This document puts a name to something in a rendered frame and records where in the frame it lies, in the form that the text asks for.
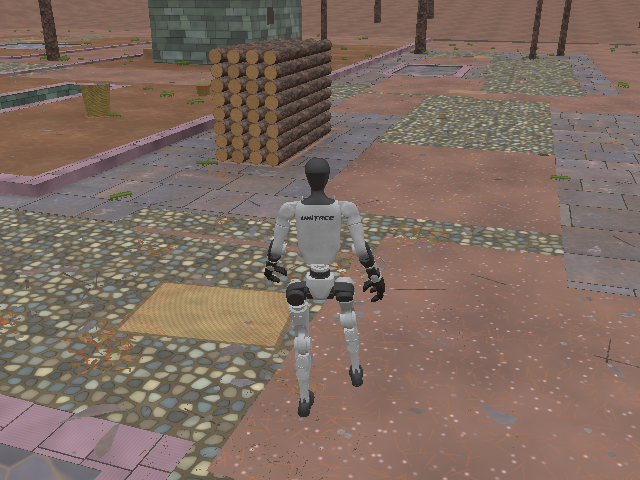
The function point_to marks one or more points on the robot right hand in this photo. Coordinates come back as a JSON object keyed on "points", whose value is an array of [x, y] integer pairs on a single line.
{"points": [[378, 286]]}

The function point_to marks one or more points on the robot left thigh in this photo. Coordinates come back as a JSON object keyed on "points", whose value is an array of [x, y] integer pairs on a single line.
{"points": [[299, 309]]}

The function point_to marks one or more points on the left robot forearm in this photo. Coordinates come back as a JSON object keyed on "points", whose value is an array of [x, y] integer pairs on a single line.
{"points": [[272, 259]]}

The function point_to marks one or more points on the robot left hand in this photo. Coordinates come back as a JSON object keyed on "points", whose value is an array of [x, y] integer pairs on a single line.
{"points": [[273, 278]]}

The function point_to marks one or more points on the robot right upper arm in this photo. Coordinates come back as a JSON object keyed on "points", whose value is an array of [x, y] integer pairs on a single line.
{"points": [[350, 211]]}

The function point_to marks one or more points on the robot left upper arm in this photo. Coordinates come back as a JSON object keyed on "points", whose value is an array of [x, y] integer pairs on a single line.
{"points": [[286, 212]]}

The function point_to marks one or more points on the right robot foot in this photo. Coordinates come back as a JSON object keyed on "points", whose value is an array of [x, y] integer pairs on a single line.
{"points": [[357, 377]]}

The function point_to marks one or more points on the right robot forearm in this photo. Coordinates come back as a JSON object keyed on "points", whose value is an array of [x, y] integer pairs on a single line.
{"points": [[370, 266]]}

